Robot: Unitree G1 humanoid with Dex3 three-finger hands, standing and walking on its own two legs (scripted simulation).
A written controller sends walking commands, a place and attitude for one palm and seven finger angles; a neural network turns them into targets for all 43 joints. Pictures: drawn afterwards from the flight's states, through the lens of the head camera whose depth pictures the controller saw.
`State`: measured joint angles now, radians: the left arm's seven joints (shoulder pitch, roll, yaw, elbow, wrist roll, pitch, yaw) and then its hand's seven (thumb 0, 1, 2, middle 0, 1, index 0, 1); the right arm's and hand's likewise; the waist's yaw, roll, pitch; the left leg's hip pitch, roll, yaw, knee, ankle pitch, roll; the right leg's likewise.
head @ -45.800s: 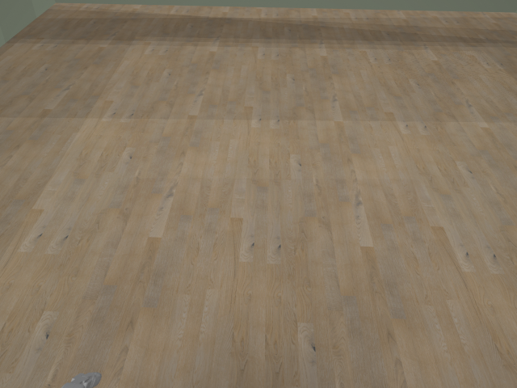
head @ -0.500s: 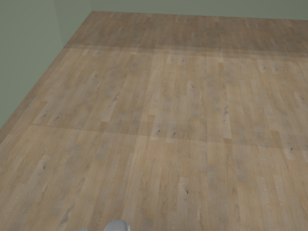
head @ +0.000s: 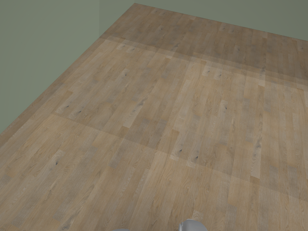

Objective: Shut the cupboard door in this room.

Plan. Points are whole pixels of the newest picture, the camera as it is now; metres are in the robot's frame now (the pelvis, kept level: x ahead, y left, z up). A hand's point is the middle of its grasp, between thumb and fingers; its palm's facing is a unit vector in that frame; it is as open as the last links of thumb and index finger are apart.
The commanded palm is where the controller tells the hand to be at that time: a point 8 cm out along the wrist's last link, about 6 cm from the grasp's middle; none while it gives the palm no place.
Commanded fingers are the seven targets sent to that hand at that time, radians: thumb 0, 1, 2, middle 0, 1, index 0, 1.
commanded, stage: walk to a spot facing it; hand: left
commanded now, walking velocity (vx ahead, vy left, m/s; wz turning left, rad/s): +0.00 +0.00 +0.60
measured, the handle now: out of the picture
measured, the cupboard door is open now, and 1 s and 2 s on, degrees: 86 86 86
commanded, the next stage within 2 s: none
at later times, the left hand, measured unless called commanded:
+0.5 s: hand out of the picture +0.04 +0.15 -0.15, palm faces +0.33 -0.91 -0.26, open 7.4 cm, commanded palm none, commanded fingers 0.00 0.90 0.90 -0.20 -0.30 -0.20 -0.30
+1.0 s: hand out of the picture +0.00 +0.21 -0.16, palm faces +0.59 -0.76 -0.27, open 7.4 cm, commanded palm none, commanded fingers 0.00 0.90 0.90 -0.20 -0.30 -0.20 -0.30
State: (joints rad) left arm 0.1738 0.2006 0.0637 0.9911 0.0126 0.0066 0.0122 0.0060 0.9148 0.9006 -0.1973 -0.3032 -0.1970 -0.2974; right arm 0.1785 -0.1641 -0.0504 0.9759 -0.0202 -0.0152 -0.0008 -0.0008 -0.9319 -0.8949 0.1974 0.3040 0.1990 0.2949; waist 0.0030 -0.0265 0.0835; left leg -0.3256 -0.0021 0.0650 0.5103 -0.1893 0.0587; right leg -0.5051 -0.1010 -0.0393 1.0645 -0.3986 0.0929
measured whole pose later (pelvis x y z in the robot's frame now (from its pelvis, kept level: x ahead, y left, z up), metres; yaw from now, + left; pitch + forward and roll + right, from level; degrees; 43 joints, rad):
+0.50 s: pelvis +0.03 -0.06 +0.00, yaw +20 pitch +0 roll +2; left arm 0.21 0.18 0.04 0.90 0.02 0.00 0.02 0.00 0.91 0.90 -0.20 -0.30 -0.20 -0.30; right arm 0.16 -0.26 -0.09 0.94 -0.02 0.09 0.03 0.01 -0.92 -0.90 0.19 0.30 0.19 0.29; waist -0.01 0.00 0.11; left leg -0.44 0.05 0.03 0.99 -0.42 -0.08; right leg -0.22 -0.16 -0.24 0.53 -0.29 0.01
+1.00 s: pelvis +0.04 -0.03 +0.00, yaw +37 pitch +1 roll +0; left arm 0.13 0.25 0.06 0.88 0.00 0.05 0.01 0.01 0.91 0.90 -0.20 -0.30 -0.20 -0.30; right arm 0.16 -0.21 -0.06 0.90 -0.03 0.04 0.02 0.00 -0.91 -0.89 0.20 0.30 0.20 0.30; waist -0.02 0.00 0.10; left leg -0.28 -0.03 -0.09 0.53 -0.27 0.00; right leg -0.41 -0.07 -0.02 0.83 -0.44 0.10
